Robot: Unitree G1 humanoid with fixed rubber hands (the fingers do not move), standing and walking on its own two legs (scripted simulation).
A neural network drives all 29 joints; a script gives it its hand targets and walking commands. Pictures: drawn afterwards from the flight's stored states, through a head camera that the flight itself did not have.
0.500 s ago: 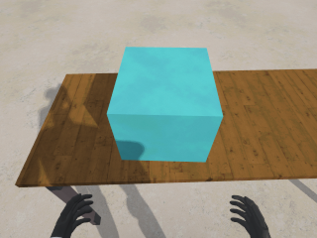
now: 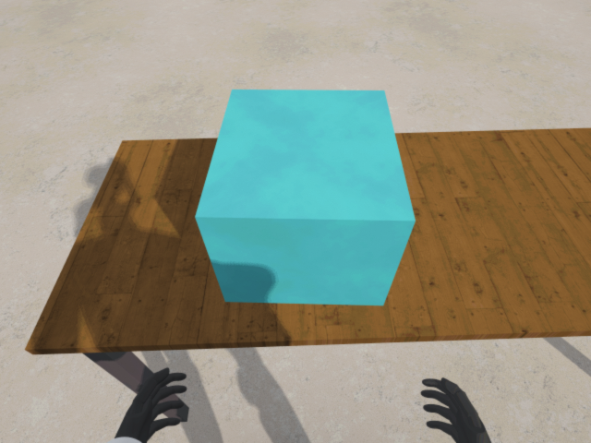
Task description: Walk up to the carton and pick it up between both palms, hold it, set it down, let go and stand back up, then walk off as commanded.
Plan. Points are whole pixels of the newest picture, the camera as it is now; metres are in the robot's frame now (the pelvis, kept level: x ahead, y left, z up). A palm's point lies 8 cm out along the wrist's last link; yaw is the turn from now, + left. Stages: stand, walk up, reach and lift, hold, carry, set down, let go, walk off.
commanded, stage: set down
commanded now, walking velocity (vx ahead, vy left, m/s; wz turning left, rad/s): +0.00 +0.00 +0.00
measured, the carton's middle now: (305, 195) +0.50 +0.02 +0.04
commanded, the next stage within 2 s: let go in 0.10 s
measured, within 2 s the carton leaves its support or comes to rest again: neither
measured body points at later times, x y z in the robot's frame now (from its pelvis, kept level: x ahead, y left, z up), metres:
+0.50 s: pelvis +0.00 +0.00 +0.00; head +0.03 +0.00 +0.45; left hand +0.17 +0.23 -0.07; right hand +0.17 -0.21 -0.10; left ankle -0.01 +0.14 -0.75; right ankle -0.03 -0.14 -0.75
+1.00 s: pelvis -0.01 +0.00 -0.01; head -0.01 +0.01 +0.44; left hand +0.12 +0.31 -0.10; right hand +0.14 -0.29 -0.09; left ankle -0.01 +0.14 -0.75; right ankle -0.03 -0.14 -0.75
